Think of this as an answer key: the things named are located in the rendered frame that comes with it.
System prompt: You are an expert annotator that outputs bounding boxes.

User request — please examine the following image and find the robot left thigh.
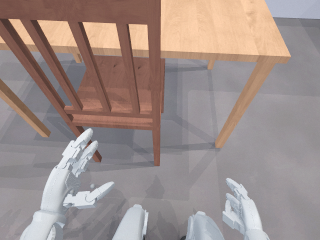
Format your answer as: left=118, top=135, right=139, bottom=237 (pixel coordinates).
left=112, top=207, right=149, bottom=240

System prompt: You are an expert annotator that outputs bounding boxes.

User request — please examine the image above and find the chair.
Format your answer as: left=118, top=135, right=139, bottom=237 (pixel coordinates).
left=0, top=0, right=165, bottom=166

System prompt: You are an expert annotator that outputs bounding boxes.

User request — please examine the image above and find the robot thigh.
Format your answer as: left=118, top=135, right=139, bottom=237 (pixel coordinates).
left=112, top=207, right=149, bottom=240
left=187, top=214, right=225, bottom=240

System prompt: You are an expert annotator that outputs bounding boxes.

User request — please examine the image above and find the robot left forearm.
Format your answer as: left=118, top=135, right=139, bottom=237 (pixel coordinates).
left=19, top=210, right=67, bottom=240

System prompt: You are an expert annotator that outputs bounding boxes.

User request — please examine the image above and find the left robot hand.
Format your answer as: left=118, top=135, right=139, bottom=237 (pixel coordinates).
left=40, top=128, right=115, bottom=215

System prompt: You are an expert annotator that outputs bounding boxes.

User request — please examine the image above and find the table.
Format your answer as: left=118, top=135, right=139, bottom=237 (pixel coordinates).
left=0, top=0, right=291, bottom=148

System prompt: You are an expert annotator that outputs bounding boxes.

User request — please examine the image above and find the robot right thigh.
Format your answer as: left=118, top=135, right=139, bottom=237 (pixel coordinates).
left=187, top=214, right=225, bottom=240

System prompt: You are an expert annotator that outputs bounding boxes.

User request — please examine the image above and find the robot right forearm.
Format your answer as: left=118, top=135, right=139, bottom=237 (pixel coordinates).
left=243, top=229, right=270, bottom=240

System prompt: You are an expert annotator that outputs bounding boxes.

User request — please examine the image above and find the right robot hand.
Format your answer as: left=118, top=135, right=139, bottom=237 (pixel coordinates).
left=222, top=178, right=263, bottom=236

